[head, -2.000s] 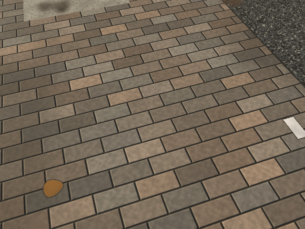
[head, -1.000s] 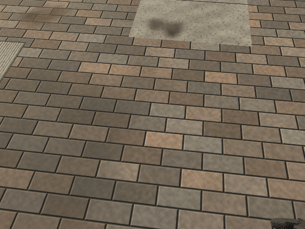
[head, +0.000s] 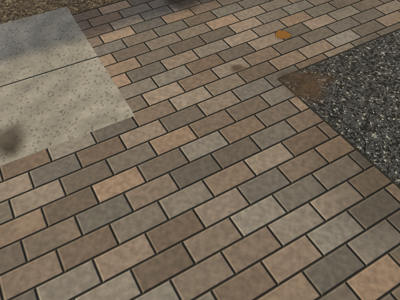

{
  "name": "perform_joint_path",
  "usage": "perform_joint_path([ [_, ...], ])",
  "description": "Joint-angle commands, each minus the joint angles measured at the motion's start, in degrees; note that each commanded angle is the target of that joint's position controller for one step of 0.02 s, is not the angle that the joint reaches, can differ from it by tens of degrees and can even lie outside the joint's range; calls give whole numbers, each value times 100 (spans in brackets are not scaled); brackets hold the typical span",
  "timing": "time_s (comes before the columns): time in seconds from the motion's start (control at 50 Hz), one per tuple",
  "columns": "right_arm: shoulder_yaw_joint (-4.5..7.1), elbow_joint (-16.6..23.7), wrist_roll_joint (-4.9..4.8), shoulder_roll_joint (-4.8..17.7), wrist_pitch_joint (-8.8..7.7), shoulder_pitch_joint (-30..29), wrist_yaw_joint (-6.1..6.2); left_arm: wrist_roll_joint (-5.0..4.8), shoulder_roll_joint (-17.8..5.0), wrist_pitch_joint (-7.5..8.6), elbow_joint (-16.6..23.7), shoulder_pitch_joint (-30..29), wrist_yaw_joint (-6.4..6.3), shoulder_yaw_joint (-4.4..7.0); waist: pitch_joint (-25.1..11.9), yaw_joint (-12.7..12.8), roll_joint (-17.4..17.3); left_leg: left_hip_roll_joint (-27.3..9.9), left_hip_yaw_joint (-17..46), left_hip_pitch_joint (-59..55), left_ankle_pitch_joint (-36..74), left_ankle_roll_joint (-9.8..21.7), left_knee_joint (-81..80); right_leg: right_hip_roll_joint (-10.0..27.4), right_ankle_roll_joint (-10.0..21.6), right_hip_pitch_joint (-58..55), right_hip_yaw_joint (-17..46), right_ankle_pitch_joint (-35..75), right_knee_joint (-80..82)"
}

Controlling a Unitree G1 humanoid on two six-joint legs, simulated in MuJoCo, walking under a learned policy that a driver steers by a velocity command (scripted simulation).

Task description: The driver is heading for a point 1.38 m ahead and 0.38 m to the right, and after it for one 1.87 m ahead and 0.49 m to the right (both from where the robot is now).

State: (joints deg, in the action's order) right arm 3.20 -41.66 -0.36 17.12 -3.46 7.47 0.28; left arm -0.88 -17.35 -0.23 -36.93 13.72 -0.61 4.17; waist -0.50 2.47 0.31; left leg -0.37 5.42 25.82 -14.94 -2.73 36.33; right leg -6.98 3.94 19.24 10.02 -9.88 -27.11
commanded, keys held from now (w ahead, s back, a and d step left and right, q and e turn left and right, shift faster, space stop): w+e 0.50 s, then e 0.04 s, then no key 0.46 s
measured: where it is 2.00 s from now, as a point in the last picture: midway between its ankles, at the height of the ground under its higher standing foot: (274, 279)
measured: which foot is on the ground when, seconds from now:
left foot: up 0.00-0.04, down 0.06-0.56, up 0.58-0.96, down 0.98-1.00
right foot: down 0.00-0.06, up 0.08-0.52, down 0.54-1.00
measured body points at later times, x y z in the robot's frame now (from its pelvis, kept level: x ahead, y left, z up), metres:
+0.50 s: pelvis +0.20 -0.02 -0.01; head +0.24 -0.03 +0.43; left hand +0.50 +0.12 -0.09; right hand +0.09 -0.29 -0.13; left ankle +0.07 +0.15 -0.74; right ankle +0.31 -0.18 -0.72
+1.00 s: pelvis +0.38 -0.10 +0.00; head +0.40 -0.11 +0.44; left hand +0.61 +0.09 -0.12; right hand +0.41 -0.40 -0.11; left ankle +0.52 -0.02 -0.74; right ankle +0.31 -0.17 -0.74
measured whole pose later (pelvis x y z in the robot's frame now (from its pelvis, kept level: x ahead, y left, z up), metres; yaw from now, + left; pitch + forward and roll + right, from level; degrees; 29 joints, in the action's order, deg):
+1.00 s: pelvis +0.38 -0.10 +0.00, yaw -26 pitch +1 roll -2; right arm 1.7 -43.0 0.9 15.5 -2.2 8.9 0.3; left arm 0.3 -15.1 0.9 -45.1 10.7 0.3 2.1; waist 0.8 0.8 -2.4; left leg -3.4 1.9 23.4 -5.3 -1.4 30.2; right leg -5.9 3.1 10.2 1.2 -16.8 -26.1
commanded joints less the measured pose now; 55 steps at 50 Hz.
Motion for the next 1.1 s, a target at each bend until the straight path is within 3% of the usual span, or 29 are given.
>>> perform_joint_path([
  [0.02,187,357,-70,533,-214,112,-28,-29,-865,29,400,-233,-7,224,-269,-330,736,128,-187,-1045,217,180,-816,1231,783,190,1858,-2322,889],
  [0.04,227,262,-64,576,-235,412,-15,-24,-717,19,407,-266,-10,177,-246,-515,618,-2,-169,-1678,276,275,-1164,1020,605,578,1725,-2468,561],
  [0.06,307,158,0,840,-245,986,33,-16,-372,31,436,-289,-15,74,-414,-736,132,-809,569,-2599,-253,547,-1502,656,269,1343,1253,-2738,-540],
  [0.08,384,104,157,1284,-195,1343,53,-67,-5,86,591,-180,-3,-27,-473,-662,-1043,-1898,2228,-3225,-1798,1076,-2134,-66,-34,2431,74,-2519,-2091],
  [0.1,450,63,198,1383,-198,1275,0,-75,-443,170,786,-432,7,54,37,-624,-1384,-2391,3341,-2846,-2799,1468,-2488,385,-99,3283,-40,-2153,-2899],
  [0.12,360,161,95,1027,-202,1013,20,-44,-740,182,701,-425,17,144,318,-570,-1077,-2181,2926,-2713,-2782,1417,-2491,618,-179,3449,-26,-1726,-3307],
  [0.14,287,201,43,793,-186,845,44,-14,-766,163,563,-284,31,183,363,-495,-916,-1890,2358,-2678,-2292,1223,-2476,678,-277,3409,-96,-1355,-3499],
  [0.22,198,159,130,634,-200,857,93,-21,-447,178,540,-382,120,145,373,-519,-791,-1409,699,-2297,-293,1020,-2705,906,-502,3045,-381,-132,-3795],
  [0.32,212,-30,117,734,-179,1089,75,-35,-249,176,669,-838,201,71,444,-671,-662,-1338,-377,-2385,1029,1061,-2745,1032,-617,2800,-605,716,-2715],
  [0.44,289,-320,-49,1021,-71,1429,59,-79,-74,233,913,-1624,446,-40,776,-866,-563,-1573,-1051,-2774,1761,991,-2662,1007,-287,2164,-1212,643,-1171],
  [0.5,372,-369,-132,1290,11,1393,89,-23,-394,207,891,-1206,469,113,261,-415,-811,-1598,-1464,-3049,5030,833,-1527,497,118,936,-1657,-115,-873],
  [0.52,375,-349,-148,1317,48,1297,122,-10,-660,185,691,-384,439,263,-188,87,-759,-1472,-1621,-2849,5860,701,-440,257,320,-154,-1726,108,-550],
  [0.54,328,-260,-146,1216,19,1257,148,3,-985,142,449,567,334,439,-676,583,-535,-1223,-1715,-1926,5390,452,959,256,537,-1746,-1427,811,-200],
  [0.56,103,-7,177,466,-66,1570,97,5,-1472,97,344,874,181,484,-1323,243,914,-590,-1579,362,170,135,2977,1722,1096,-3946,716,2185,-439],
  [0.58,-23,125,139,494,-222,1809,33,78,-1629,177,632,718,190,440,-2694,115,1383,179,-459,1247,-2375,-35,4550,3097,2211,-4655,3465,2465,222],
  [0.6,142,119,-71,1018,-263,1180,2,120,-1103,209,575,613,221,296,-2410,409,479,-228,60,1422,-1835,-3,4628,2787,1866,-4185,2425,3114,300],
  [0.62,97,205,-142,934,-273,902,9,75,-866,246,445,381,230,210,-1522,247,402,-444,-133,1524,-1465,52,4238,2494,1606,-3352,1398,3644,253],
  [0.64,90,108,-51,829,-253,861,75,11,-728,270,402,72,220,173,-992,10,-25,-643,-209,1389,-1137,32,3767,2152,1317,-2499,877,3548,356],
  [0.68,133,33,4,864,-92,1006,108,85,-650,272,425,-381,199,122,-605,-345,201,-735,-237,664,-763,-21,3391,1879,1201,-1239,385,3655,750],
  [0.74,84,-65,68,587,70,1237,141,132,-660,359,214,-557,169,116,-558,-549,276,-610,-357,291,-282,-191,2740,1760,1257,-598,-97,4188,985],
  [0.82,6,67,100,370,88,691,124,127,-590,287,-53,-611,73,67,-525,-409,434,-554,-357,142,709,-190,1314,1515,1001,-623,-511,3842,967],
  [0.9,6,166,48,431,81,210,46,158,-594,197,-342,-442,62,28,-435,-183,429,-434,-304,-216,1124,-98,311,1667,936,-807,-297,3116,899],
  [0.96,54,182,107,506,72,226,4,91,-500,158,-515,-511,87,-38,-336,-315,427,-289,-347,-657,967,145,-502,1696,770,-868,-51,2432,450],
  [0.98,67,149,154,531,52,340,-2,58,-396,157,-577,-466,84,-85,-337,-422,319,-284,-336,-1133,1733,272,-1132,1505,538,-771,-53,1885,245],
  [1.0,106,189,202,783,33,324,34,160,-234,194,-626,-179,76,-142,-469,-270,-61,-751,137,-1714,3536,411,-1243,1146,210,-621,-183,1132,-38],
  [1.02,143,264,211,1021,67,130,75,248,-196,226,-792,595,77,-137,-752,201,-754,-1278,561,-2419,4357,873,-887,742,-65,-189,-372,-353,-192],
  [1.04,45,234,186,536,126,51,65,215,-148,187,-873,527,24,-171,-917,65,-981,-1339,712,-2291,3638,1204,-941,680,-271,-262,-532,-936,-167],
  [1.06,-8,227,136,330,160,-62,18,181,-288,101,-850,249,-8,-154,-730,-24,-876,-1136,654,-1945,2774,1131,-1048,715,-328,-407,-563,-862,7],
  [1.1,36,191,42,465,199,-18,-40,121,-428,-75,-889,45,-43,-95,-443,-168,-696,-743,389,-1643,510,925,-1156,556,-215,-245,-728,-1336,-60],
])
